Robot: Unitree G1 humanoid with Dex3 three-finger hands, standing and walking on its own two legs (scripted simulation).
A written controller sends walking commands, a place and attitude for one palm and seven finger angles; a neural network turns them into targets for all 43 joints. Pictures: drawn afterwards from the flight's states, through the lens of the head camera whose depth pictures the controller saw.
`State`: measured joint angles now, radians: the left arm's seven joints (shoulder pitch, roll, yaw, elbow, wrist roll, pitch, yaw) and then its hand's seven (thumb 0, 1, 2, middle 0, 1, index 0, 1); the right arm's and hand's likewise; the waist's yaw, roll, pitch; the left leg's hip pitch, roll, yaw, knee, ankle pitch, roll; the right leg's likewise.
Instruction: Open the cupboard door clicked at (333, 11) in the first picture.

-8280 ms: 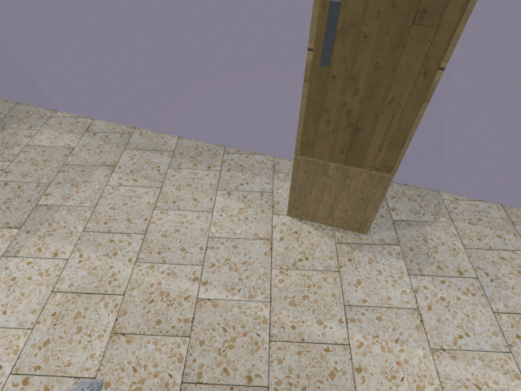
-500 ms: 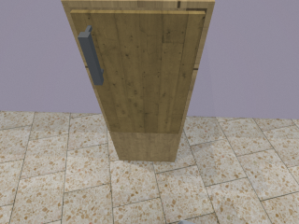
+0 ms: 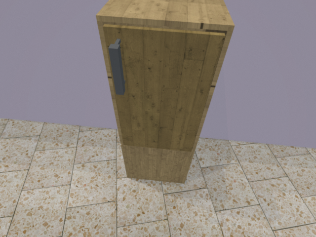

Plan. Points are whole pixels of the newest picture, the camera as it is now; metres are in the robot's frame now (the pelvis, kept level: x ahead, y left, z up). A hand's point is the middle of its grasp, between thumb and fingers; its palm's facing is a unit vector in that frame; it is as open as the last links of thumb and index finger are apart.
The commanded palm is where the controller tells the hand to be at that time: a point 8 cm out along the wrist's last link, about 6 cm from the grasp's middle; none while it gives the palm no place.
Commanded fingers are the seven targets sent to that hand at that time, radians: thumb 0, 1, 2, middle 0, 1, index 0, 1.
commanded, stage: come to a stop and stand still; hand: left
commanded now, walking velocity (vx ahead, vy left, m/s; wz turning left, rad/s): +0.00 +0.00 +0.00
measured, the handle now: (119, 67) +0.57 +0.17 +0.14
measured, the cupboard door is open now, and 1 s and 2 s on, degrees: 0 0 0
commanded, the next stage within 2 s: look again from close up in 0.20 s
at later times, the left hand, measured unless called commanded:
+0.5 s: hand out of the picture +0.03 +0.19 -0.17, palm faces +0.01 -0.97 -0.23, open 7.4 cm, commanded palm none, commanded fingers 0.00 0.90 0.90 -0.20 -0.30 -0.20 -0.30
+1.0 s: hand out of the picture -0.03 +0.20 -0.17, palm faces -0.01 -0.98 -0.19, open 7.4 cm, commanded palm none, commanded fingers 0.00 0.90 0.90 -0.20 -0.30 -0.20 -0.30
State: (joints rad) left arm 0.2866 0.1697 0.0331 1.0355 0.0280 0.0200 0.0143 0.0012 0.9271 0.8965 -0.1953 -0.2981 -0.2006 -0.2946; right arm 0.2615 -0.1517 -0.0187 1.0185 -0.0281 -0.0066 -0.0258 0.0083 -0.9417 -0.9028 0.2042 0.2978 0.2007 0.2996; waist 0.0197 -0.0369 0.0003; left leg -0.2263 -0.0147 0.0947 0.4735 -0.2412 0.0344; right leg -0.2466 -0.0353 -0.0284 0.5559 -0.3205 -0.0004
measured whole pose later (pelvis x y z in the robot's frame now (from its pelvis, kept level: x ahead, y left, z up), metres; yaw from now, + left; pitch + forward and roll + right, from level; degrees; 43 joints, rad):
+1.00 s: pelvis -0.02 +0.02 +0.01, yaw -1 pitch -2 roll +0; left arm 0.33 0.18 -0.01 1.09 0.03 0.01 0.03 0.00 0.91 0.90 -0.20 -0.30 -0.20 -0.29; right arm 0.28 -0.18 -0.01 1.13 -0.01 0.00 0.00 0.01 -0.91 -0.90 0.20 0.30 0.20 0.30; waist -0.01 -0.02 0.00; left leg -0.20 -0.02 0.11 0.43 -0.20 0.06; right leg -0.19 -0.03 -0.02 0.44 -0.23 0.02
